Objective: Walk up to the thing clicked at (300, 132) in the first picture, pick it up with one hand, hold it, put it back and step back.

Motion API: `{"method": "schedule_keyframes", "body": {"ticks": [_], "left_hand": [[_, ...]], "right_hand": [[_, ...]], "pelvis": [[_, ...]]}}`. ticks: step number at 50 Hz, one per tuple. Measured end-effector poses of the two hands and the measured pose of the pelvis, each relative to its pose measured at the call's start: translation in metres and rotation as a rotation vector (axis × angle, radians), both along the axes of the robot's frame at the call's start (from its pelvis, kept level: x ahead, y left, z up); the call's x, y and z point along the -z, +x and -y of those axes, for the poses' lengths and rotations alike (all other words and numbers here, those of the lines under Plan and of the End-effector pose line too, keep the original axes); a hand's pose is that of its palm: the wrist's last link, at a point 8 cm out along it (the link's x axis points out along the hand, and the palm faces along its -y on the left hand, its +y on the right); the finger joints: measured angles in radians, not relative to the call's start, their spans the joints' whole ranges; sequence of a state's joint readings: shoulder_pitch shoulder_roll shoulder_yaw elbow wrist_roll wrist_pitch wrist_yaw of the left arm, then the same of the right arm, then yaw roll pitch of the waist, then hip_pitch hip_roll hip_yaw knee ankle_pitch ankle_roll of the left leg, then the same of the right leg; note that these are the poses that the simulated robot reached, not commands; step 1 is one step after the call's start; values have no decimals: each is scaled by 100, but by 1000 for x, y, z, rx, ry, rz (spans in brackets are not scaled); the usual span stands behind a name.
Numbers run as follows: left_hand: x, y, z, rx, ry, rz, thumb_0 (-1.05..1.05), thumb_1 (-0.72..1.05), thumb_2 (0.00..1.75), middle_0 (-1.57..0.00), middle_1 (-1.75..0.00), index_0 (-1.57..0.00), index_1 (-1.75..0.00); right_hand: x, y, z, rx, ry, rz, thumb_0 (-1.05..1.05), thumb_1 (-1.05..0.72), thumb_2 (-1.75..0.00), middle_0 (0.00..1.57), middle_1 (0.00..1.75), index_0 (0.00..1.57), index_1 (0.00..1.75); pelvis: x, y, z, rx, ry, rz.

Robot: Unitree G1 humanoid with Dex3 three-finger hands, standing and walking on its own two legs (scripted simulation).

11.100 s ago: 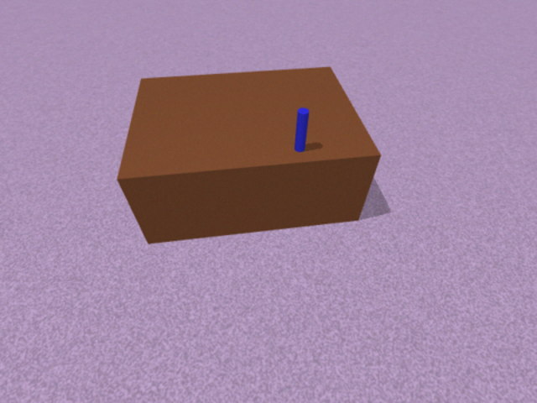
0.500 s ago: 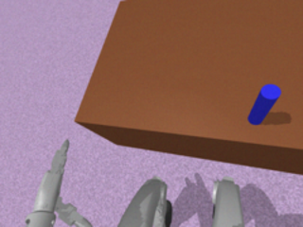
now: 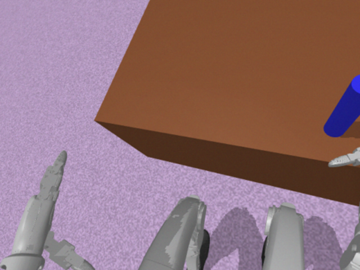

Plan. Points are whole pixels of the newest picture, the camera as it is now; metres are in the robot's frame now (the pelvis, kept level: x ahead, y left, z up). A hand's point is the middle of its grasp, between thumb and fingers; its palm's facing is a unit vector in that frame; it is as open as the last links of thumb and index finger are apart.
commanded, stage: close in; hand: right
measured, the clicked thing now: (347, 110) +0.47 -0.24 -0.04
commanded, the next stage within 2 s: rest palm in 0.18 s
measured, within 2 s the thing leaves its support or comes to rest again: leaves its support in 1.68 s
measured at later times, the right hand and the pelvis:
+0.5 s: hand (334, 123) +0.45 -0.22 -0.06, palm faces +0.23 +0.97 +0.04, open 17.7 cm; pelvis +0.01 +0.01 +0.01, yaw -1 degrees
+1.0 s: hand (333, 117) +0.46 -0.23 -0.06, palm faces +0.23 +0.97 +0.03, open 14.5 cm; pelvis +0.00 +0.01 +0.00, yaw +0 degrees
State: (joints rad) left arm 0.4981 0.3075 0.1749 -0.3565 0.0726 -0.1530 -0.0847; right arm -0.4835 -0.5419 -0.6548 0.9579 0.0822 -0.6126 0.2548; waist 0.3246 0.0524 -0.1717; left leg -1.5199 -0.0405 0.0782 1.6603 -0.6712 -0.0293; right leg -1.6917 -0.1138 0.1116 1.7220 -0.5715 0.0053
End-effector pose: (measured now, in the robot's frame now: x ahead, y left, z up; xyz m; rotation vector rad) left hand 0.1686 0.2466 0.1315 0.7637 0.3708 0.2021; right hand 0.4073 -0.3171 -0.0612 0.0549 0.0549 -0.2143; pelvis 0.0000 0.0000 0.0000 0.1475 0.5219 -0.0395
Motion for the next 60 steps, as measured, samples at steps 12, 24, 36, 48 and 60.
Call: {"method": "schedule_keyframes", "body": {"ticks": [12, 24, 36, 48, 60], "left_hand": [[0, 8, -11, -2, -16, 17, -1, -52, 4, -6, -5, -7, -5], [-11, 12, -12, 11, -10, 24, -1, -57, 8, -5, -4, -5, -6], [-7, 9, -12, 4, -21, 14, -1, -55, 6, -5, -5, -6, -6], [-4, 7, -16, -9, -6, -6, -1, -54, 6, -5, -5, -6, -5], [-14, 7, -12, 8, 7, 25, -1, -53, 5, -5, -5, -6, -5]], "right_hand": [[-4, 1, -23, 24, -4, -8, -2, 60, -5, 3, 5, 4, 6], [-5, 7, -43, 15, -6, -12, -2, 60, -2, 6, 3, 6, 4], [-10, 20, -45, 24, -21, -1, -2, 61, 0, 28, 12, 28, 12], [-6, 24, -43, 22, -17, -17, -2, 57, -10, 56, 32, 56, 32], [-6, 17, -38, 35, -24, -10, -1, 35, -36, 83, 61, 84, 61]], "pelvis": [[-2, 4, -5, -2, -18, -1], [-6, 6, -10, 0, -28, -2], [-5, 6, -11, -6, -28, -6], [-3, 5, -10, -9, -26, -11], [-4, 1, -12, -3, -25, 0]]}}
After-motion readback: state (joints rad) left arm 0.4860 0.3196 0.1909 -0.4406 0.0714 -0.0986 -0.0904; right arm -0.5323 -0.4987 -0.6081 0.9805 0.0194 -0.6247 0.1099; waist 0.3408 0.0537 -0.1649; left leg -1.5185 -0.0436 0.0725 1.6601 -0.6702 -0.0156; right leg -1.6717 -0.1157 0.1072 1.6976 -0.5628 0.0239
